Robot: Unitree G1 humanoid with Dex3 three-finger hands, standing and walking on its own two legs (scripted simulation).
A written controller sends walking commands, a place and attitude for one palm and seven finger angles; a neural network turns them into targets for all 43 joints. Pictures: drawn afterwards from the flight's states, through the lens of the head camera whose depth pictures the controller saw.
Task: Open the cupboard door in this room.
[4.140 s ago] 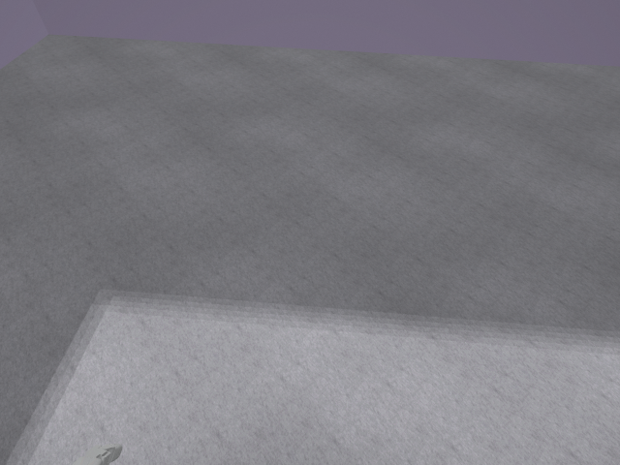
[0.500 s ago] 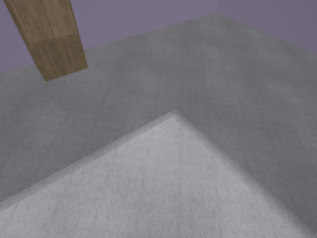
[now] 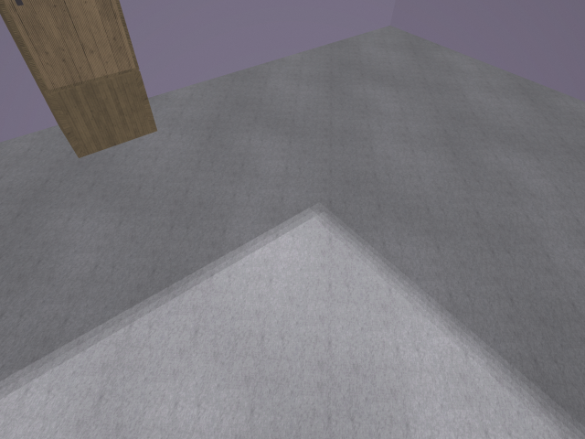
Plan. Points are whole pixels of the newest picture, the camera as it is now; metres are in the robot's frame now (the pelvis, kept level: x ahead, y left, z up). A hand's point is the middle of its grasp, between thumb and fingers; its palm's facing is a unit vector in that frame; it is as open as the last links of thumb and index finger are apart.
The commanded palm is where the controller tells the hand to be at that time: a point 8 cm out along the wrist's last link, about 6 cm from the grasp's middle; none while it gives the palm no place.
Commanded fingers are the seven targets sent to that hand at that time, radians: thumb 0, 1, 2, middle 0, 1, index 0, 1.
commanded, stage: stand and wait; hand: left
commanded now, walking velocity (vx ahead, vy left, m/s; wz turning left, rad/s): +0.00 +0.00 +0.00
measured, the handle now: out of the picture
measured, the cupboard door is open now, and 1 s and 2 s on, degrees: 0 0 0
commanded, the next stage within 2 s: turn or walk to find it in 0.08 s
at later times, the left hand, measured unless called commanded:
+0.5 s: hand out of the picture +0.00 +0.16 -0.18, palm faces +0.09 -0.98 -0.18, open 7.4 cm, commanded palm none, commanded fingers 0.00 0.90 0.90 -0.20 -0.30 -0.20 -0.30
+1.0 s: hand out of the picture +0.04 +0.20 -0.17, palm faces +0.07 -0.97 -0.25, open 7.4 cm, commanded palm none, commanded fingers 0.00 0.90 0.90 -0.20 -0.30 -0.20 -0.30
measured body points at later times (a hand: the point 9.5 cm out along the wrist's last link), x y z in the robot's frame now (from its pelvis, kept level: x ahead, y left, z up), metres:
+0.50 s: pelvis +0.01 -0.01 +0.00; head +0.02 +0.00 +0.45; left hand -0.01 +0.21 -0.17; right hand +0.01 -0.22 -0.16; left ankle +0.01 +0.12 -0.74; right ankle +0.03 -0.13 -0.74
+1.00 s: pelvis +0.02 -0.01 +0.00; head +0.03 -0.01 +0.45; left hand +0.04 +0.25 -0.15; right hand +0.06 -0.26 -0.15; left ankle +0.01 +0.12 -0.74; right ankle +0.03 -0.13 -0.74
